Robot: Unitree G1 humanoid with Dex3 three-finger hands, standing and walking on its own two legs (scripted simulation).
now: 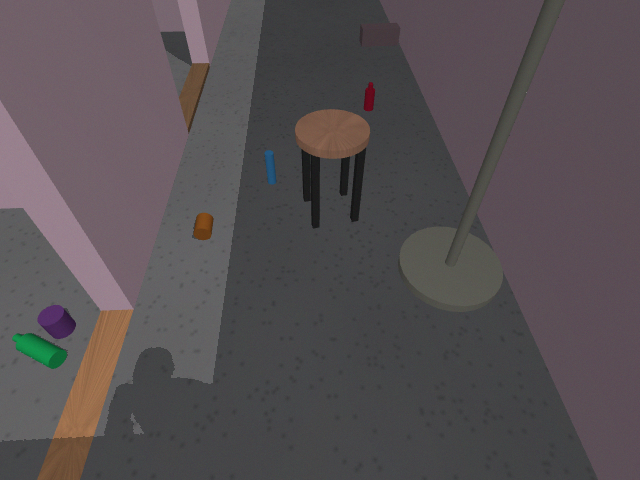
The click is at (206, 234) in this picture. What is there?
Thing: lying can
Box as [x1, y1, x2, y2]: [193, 213, 212, 239]
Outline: 200,213 196,217 193,233 199,239 206,239 210,236 212,217 207,213
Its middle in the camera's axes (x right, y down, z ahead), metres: -0.50 -0.04 +1.69
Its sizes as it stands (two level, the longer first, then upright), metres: 0.094 0.073 0.073
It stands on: the floor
